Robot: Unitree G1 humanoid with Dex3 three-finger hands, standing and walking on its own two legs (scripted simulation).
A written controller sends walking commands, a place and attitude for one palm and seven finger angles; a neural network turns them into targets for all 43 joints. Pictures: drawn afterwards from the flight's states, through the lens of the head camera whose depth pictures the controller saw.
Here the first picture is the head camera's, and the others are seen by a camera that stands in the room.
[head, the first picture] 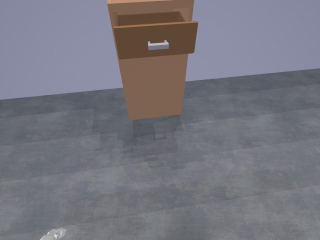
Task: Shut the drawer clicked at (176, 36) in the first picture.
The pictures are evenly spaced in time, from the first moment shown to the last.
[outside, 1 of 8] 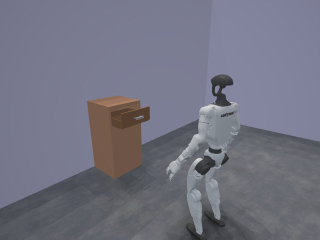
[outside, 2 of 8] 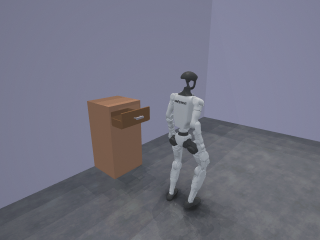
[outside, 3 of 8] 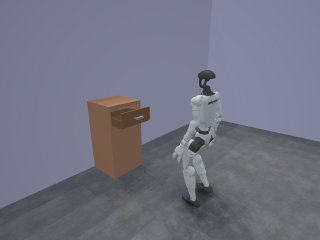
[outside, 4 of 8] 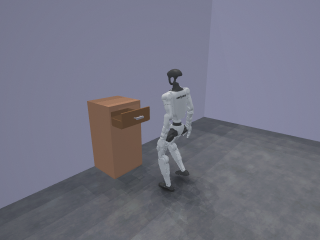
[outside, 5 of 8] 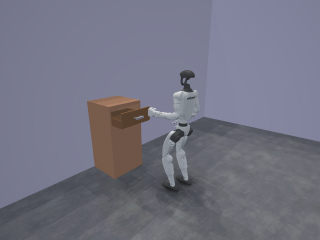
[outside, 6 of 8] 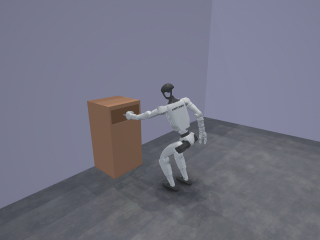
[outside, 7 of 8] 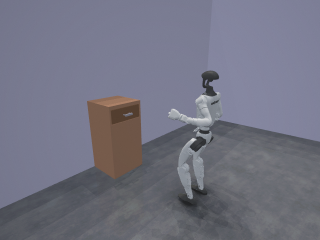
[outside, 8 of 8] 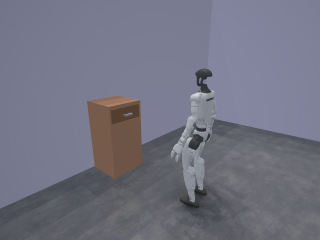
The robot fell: no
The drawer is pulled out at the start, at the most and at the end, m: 0.19 0.19 0.00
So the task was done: yes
